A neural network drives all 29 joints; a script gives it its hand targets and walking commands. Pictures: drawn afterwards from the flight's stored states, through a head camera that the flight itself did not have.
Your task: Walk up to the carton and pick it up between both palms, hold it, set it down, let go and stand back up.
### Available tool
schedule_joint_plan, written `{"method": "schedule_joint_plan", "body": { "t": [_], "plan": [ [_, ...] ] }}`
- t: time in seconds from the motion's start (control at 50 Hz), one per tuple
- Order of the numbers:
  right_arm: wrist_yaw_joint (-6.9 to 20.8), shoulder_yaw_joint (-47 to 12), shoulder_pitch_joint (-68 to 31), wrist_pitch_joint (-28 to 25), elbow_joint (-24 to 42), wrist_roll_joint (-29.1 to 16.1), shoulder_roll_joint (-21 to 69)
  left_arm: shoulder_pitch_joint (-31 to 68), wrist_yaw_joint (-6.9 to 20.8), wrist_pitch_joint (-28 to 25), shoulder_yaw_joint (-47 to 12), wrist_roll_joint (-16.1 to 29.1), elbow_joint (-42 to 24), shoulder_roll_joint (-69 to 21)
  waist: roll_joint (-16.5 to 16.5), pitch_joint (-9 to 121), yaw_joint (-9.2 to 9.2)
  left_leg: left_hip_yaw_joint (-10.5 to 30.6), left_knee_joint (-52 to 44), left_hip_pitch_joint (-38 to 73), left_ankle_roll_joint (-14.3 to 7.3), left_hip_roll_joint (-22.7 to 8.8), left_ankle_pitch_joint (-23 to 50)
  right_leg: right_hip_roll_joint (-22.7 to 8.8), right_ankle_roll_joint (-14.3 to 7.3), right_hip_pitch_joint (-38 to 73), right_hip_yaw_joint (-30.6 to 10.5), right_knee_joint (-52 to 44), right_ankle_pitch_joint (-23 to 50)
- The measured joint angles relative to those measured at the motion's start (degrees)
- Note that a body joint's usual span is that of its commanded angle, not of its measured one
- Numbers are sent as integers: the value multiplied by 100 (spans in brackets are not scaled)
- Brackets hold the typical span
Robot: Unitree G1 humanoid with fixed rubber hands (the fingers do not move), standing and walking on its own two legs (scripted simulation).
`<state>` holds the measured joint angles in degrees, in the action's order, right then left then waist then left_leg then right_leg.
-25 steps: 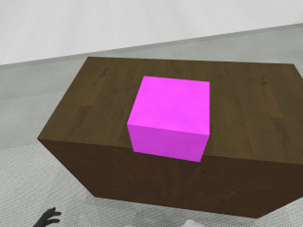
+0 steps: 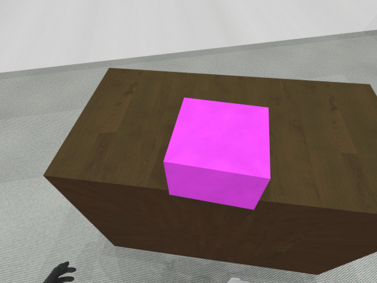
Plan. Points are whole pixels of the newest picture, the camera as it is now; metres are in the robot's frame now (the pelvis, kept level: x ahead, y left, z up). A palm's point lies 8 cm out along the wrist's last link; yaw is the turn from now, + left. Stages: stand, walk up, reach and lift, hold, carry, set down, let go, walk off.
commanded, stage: walk up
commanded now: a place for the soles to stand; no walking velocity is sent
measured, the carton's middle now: (217, 151) +0.42 -0.04 +0.02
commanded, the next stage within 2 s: reach and lift in 1.18 s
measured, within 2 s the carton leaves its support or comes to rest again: neither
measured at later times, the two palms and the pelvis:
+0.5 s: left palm out of the picture +0.12 +0.33 -0.08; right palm out of the picture +0.08 -0.34 -0.07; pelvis +0.00 +0.00 +0.00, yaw +0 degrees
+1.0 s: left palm out of the picture +0.11 +0.32 -0.07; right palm out of the picture +0.07 -0.34 -0.08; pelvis -0.01 +0.00 +0.00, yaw +0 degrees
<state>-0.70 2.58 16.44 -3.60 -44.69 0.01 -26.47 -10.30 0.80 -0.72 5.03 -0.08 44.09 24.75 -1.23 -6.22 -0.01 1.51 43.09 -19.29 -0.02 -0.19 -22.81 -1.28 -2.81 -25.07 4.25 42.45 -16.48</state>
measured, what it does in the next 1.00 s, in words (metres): stands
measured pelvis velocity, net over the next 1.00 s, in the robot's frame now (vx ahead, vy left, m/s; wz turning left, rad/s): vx -0.01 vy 0.00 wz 0.00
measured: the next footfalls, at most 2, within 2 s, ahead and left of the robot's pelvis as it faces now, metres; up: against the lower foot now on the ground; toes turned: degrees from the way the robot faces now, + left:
none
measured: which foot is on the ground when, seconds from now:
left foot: down 0.00-1.00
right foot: down 0.00-1.00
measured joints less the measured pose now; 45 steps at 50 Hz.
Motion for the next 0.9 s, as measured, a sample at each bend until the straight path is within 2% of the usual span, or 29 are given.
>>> {"method": "schedule_joint_plan", "body": {
  "t": [0.9],
  "plan": [
    [0,-1,0,89,0,0,0,54,9,-2,0,0,43,0,0,304,0,0,-10,1,46,-1,75,-4,9,-3,0,-4,89]
  ]
}}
